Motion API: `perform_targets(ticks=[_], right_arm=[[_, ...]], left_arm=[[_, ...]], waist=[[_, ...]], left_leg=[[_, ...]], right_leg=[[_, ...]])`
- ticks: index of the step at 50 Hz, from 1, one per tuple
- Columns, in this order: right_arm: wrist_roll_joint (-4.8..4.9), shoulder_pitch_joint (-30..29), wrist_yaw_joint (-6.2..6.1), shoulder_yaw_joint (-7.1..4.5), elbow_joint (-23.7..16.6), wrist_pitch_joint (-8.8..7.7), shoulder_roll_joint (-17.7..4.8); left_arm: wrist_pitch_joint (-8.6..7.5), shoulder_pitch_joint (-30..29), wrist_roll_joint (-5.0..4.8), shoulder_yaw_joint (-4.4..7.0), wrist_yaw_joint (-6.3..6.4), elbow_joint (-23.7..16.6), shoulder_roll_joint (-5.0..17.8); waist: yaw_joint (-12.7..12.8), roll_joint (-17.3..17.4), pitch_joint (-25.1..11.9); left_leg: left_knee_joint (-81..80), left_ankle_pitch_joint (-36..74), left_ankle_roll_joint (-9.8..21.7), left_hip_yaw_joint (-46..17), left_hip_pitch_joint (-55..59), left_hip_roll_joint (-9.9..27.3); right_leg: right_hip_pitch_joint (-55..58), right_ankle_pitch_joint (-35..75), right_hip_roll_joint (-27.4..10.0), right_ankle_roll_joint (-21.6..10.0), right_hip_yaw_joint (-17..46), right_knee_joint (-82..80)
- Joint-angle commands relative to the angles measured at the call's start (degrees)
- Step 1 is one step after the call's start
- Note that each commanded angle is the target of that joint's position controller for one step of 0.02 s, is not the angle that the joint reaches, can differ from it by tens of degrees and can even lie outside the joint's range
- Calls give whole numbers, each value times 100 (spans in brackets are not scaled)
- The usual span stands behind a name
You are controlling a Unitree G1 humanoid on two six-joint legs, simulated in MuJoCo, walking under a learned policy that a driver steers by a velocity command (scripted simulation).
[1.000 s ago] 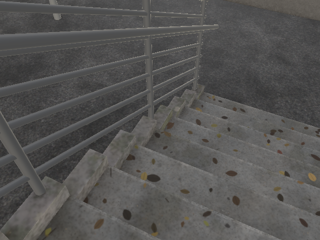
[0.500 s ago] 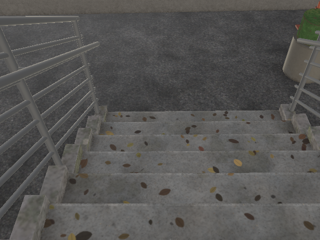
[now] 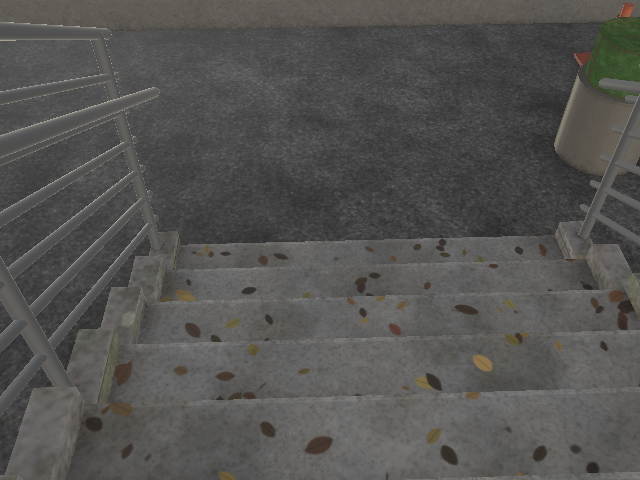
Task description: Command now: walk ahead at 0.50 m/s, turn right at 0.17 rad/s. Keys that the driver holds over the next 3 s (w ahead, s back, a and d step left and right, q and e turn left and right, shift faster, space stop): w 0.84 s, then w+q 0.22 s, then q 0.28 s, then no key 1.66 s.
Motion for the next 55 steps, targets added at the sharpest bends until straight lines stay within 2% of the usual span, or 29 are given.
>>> perform_targets(ticks=[1, 2, 3, 4, 5, 7, 8, 10, 13, 15, 17, 21, 24, 26, 28, 30, 32, 33, 34, 35, 36, 37, 39, 41, 43, 46, 50, 53, 55], right_arm=[[-54, 3983, 21, -710, 1224, -135, -1494], [-19, 3446, 164, -695, 934, -94, -1817], [-63, 3160, 247, -736, 817, 19, -1686], [20, 2744, 233, -643, 815, 26, -1307], [-109, 2282, 193, -323, 801, 1, -290], [-234, 1840, 22, -108, 864, -128, 230], [-129, 1463, -93, -120, 784, -308, 251], [137, 1707, -197, -115, 887, -561, 31], [-102, 2406, -191, -180, 1277, -553, -589], [-81, 3605, -402, -96, 1735, -530, -160], [-176, 4435, -470, 5, 2157, -445, 200], [-78, 3273, -257, 143, 1565, -329, 243], [-2, 3746, -410, 88, 1661, -385, 42], [112, 4389, -547, 38, 1922, -336, 156], [116, 4163, -436, -78, 1915, -211, -11], [95, 3673, -251, -167, 1809, -137, -135], [-86, 3276, 93, -109, 1877, 6, -90], [-24, 3927, 347, -153, 1960, 49, 301], [84, 3400, 455, -212, 1413, -58, 120], [183, 2345, 411, -255, 857, -166, -12], [200, 1774, 268, -335, 592, -217, -350], [91, 1767, 105, -298, 635, -224, -161], [-101, 1479, -66, -265, 717, -187, 178], [-192, 1767, 38, -267, 938, -95, 329], [-236, 2206, 166, -193, 1002, -138, 424], [-55, 435, 1, -119, 457, -121, 135], [-165, -138, 53, -184, 87, 12, -226], [-218, -975, 69, -182, -125, -23, -287], [-86, -115, -12, -296, 494, -112, -347]], left_arm=[[-13, 1047, 0, 252, -382, 334, 521], [-5, 1374, -219, 259, -427, 60, 382], [30, 324, -261, 307, -338, -496, 677], [45, -705, -308, 371, -134, -921, 974], [72, -722, -281, 262, 53, -822, 796], [113, -607, -156, 80, 114, -854, 347], [116, -657, 8, 19, 72, -834, 178], [77, -1642, 6, 183, -53, -942, 645], [106, -1547, 107, 159, -213, -947, 631], [51, -2368, 86, 149, -68, -1171, 773], [77, -2915, 38, 50, 50, -1277, 532], [69, -3321, 95, 48, -195, -1342, 714], [84, -4031, -32, 143, -140, -1609, 973], [115, -4565, -86, 96, -156, -1729, 783], [128, -4656, 16, 73, -180, -1743, 584], [119, -3366, 39, 189, -95, -1158, 774], [56, 222, 37, 571, 70, 39, 1409], [143, 1740, 106, 644, 53, 384, 1623], [179, 1504, 36, 810, -1, 329, 2031], [166, 693, 86, 844, 17, 167, 1912], [184, -151, -59, 786, -5, -51, 1672], [177, -1121, -104, 553, -12, -345, 954], [-23, -1713, -105, 329, 120, -619, 364], [-118, -1037, -218, 372, 118, -309, 657], [-164, -1021, 91, 409, 84, -284, 869], [-328, -89, -10, 131, 377, 104, 209], [-160, -62, 112, 0, 279, 70, 348], [-55, 493, -42, 144, 457, 311, 813], [91, 685, -55, 233, 468, 476, 916]], waist=[[-1378, 889, -1044], [-851, 939, -1640], [-1306, 384, -1226], [-1411, 116, -344], [-1055, -815, 253], [-305, -576, 1150], [-249, -498, 1115], [-771, -339, 692], [-557, -398, 371], [-1288, -537, 445], [-1455, -241, 695], [-1028, -162, 876], [-1385, -246, 932], [-1851, -148, 1094], [-1825, -36, 1038], [-1305, -313, 782], [183, -1111, 288], [326, -2334, -1549], [207, -1475, -2117], [219, -915, -1313], [1, -356, -821], [-519, -2, -120], [-1043, -628, 1004], [-991, -735, 741], [-1197, -707, 470], [-332, -243, 542], [-476, -629, 1016], [0, -538, 1415], [-142, -294, 1169]], left_leg=[[1442, 2619, 1579, -384, 5267, 730], [1613, 4075, 2063, -1773, 5820, 1551], [843, 2086, 2323, -2663, 5507, 1868], [192, -1377, 2262, -3177, 4537, 2048], [-153, -2965, 1728, -2692, 3013, 1819], [-702, -2989, 1530, -2374, 332, 1504], [-808, -3152, 1315, -1760, -226, 904], [-977, -3087, 1326, -787, -1193, 362], [39, -1205, 1340, -1047, -559, 542], [688, -1573, 1349, -1763, 2642, 860], [811, -1701, 1347, -2363, 3465, 1032], [653, -2862, 1114, -1211, -1011, 175], [1252, -2503, 934, -1262, 308, 207], [1692, -2193, 851, -1372, 1663, 205], [1854, -1430, 886, -1375, 1621, 157], [2861, -501, 854, -1109, 1218, 30], [5547, -1028, 384, -666, -770, -333], [8615, -5855, -96, -263, -2316, -1065], [9411, -6354, -176, -387, -3192, -917], [9243, -6208, -216, -295, -4405, -741], [8432, -5574, -79, -277, -4229, -361], [7013, -4664, 132, -542, -3737, 14], [4525, -2978, 410, -484, -1802, 370], [3286, -1474, 363, -174, -816, 137], [3745, -793, 303, -188, -126, -16], [872, 2104, 99, -1109, -2449, 739], [1251, 1433, 298, -116, -125, 152], [-99, 306, 263, -127, -857, 225], [-959, 904, 175, 344, 460, -22]], right_leg=[[-2850, 1828, 2, -70, 765, 3197], [-4368, 680, 137, 83, 212, 4893], [-5516, 847, 43, 197, 147, 5081], [-6539, 1648, -291, 191, 176, 4844], [-6022, 3157, -815, -147, 754, 3807], [-4967, 4542, -1549, -432, 823, 2288], [-4482, 5219, -1607, -516, 666, 958], [-2783, 6446, -1428, -279, -185, -1263], [-2865, 6420, -1247, -67, -72, -733], [-5717, 6946, -1423, 141, 888, -2312], [-6737, 6898, -1477, 198, 872, -2748], [-2225, 8550, -1247, -102, -323, -2855], [-2434, 7568, -1181, 31, -398, -3734], [-2924, 7026, -1194, 166, -454, -4953], [-1980, 6310, -1140, 71, -624, -5372], [-206, 6509, -1134, -54, -717, -5832], [3622, 8369, -1444, -531, -714, -6545], [6624, 11623, -2521, -1820, 125, -4281], [7086, 12162, -3126, -2258, 836, -3590], [6457, 10615, -3356, -2287, 1022, -4013], [4908, 8744, -3316, -2082, 889, -4720], [3189, 7127, -3054, -1840, 691, -5217], [-206, 6619, -2189, -1561, 50, -5949], [-1071, 6021, -2000, -1715, 79, -6006], [-1817, 5646, -1923, -1593, -14, -5106], [560, 4221, -2105, -1060, 172, -4198], [-1497, 3156, -1915, -795, -141, -4010], [282, 3540, -2310, -573, 133, -3376], [404, 4073, -1959, -276, -330, -2245]])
